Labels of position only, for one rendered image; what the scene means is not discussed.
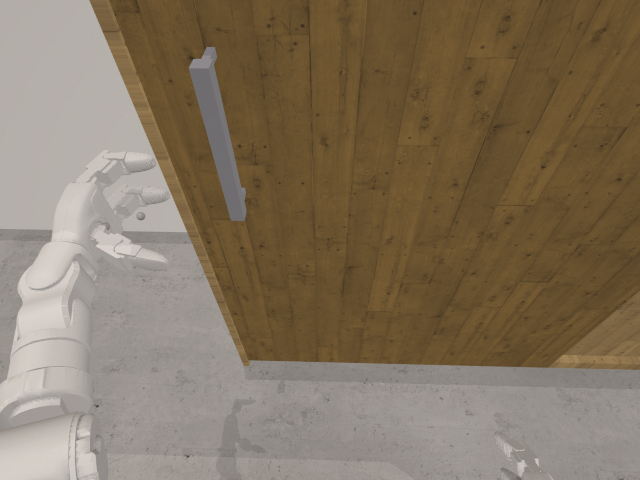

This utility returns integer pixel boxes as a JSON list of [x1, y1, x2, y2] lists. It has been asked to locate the wardrobe door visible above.
[[109, 0, 640, 368], [563, 291, 640, 357]]

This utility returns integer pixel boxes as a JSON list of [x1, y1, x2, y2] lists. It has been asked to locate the handle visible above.
[[189, 47, 247, 221]]

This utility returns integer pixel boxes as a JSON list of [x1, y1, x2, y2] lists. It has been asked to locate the robot left hand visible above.
[[51, 150, 170, 272]]

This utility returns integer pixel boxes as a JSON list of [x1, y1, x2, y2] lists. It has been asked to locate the robot right hand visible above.
[[494, 432, 554, 480]]

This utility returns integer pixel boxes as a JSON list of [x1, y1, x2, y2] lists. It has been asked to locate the robot left forearm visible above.
[[0, 241, 100, 430]]

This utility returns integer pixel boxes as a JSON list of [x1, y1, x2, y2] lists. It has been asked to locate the robot left upper arm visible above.
[[0, 411, 109, 480]]

